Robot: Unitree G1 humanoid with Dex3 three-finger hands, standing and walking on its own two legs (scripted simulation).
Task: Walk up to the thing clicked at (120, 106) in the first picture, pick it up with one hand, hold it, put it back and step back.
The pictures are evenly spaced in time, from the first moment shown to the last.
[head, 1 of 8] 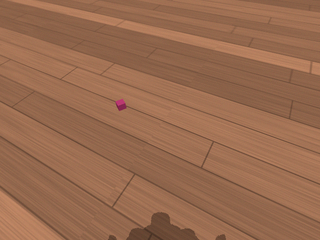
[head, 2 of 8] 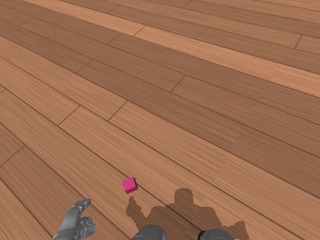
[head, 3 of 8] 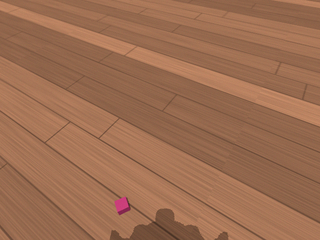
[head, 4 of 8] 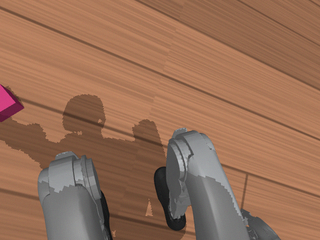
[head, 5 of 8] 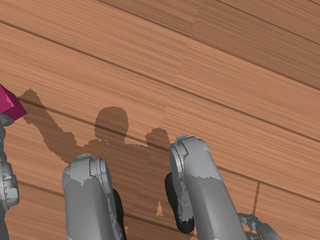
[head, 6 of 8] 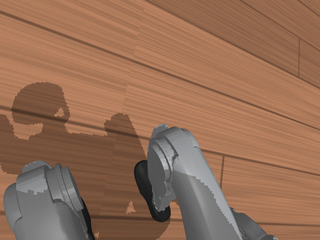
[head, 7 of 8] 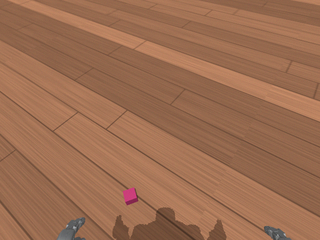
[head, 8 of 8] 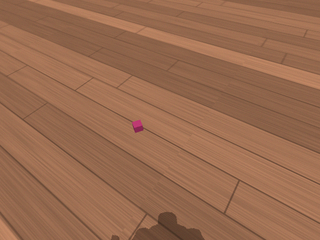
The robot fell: no
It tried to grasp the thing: yes
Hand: left
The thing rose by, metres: 0.69
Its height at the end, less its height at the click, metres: +0.00
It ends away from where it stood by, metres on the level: 0.01
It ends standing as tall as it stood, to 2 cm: yes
